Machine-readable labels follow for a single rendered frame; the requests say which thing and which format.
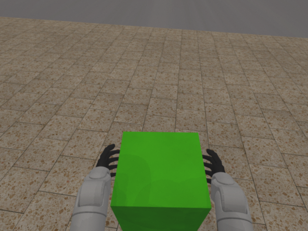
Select robot right forearm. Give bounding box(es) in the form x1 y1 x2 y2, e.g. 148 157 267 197
211 172 254 231

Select carton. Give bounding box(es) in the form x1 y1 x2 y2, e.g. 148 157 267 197
110 131 212 231

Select left robot hand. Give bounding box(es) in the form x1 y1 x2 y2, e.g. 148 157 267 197
96 144 120 177

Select robot left forearm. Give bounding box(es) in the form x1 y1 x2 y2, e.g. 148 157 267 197
69 167 111 231

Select right robot hand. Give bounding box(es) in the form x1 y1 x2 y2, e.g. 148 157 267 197
202 149 225 184

